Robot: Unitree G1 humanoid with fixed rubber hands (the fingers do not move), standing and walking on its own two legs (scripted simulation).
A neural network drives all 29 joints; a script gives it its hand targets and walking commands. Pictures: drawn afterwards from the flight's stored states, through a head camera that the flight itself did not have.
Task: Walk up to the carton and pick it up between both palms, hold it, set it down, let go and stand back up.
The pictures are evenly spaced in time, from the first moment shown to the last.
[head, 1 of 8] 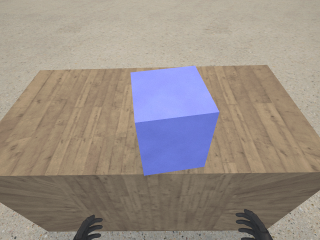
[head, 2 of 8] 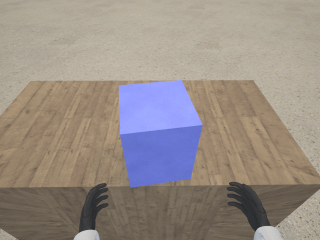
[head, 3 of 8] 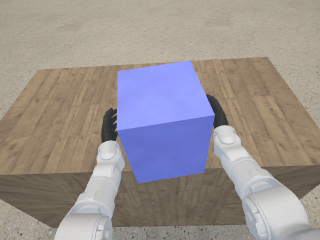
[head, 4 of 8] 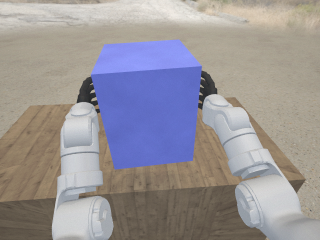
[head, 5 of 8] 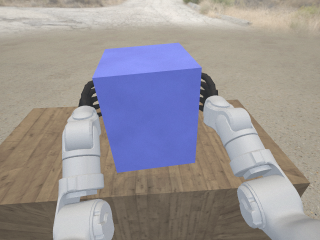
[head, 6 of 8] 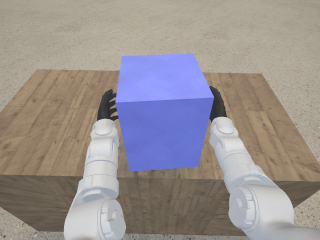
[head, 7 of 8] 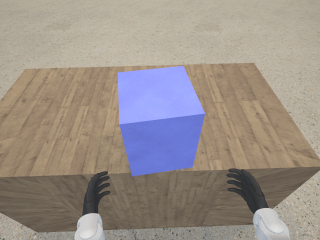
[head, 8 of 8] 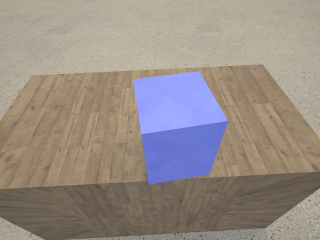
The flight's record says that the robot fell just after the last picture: no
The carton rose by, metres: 0.22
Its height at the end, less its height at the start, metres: +0.00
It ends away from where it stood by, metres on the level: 0.01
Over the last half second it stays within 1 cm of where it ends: yes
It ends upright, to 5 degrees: yes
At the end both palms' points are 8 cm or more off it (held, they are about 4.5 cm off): yes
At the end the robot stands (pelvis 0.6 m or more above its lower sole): yes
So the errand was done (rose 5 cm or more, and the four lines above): yes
